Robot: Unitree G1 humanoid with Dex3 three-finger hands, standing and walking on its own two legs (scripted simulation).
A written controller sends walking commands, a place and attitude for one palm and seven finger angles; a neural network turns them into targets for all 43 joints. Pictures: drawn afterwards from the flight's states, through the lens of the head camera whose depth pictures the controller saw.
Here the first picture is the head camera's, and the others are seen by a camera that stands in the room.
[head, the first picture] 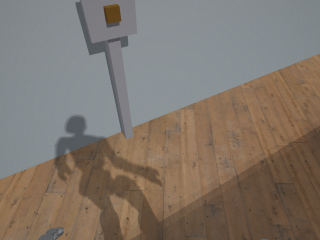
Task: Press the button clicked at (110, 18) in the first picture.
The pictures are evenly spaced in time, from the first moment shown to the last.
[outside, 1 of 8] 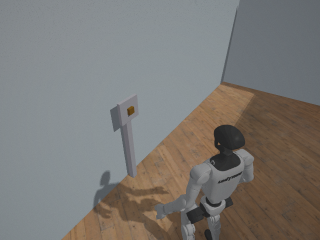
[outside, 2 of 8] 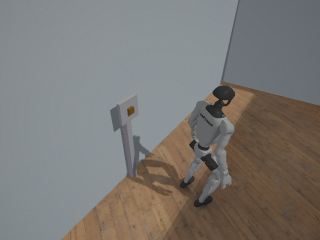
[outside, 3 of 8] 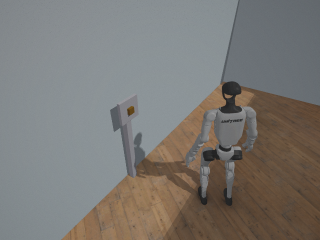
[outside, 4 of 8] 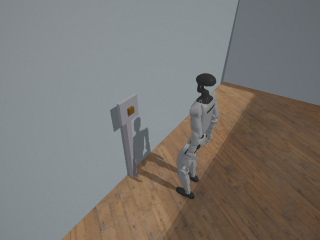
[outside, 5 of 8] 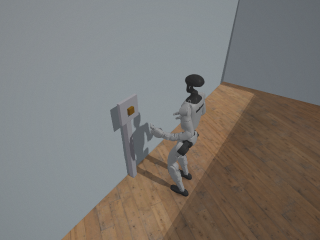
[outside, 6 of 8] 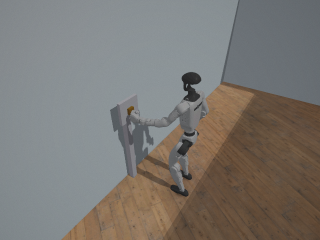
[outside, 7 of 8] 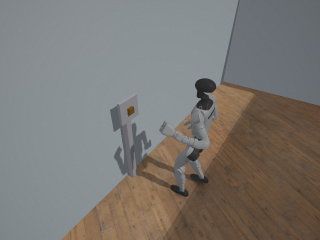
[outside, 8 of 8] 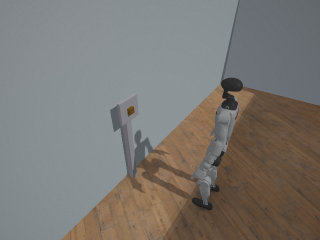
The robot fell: no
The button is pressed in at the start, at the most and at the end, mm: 0 13 0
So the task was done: yes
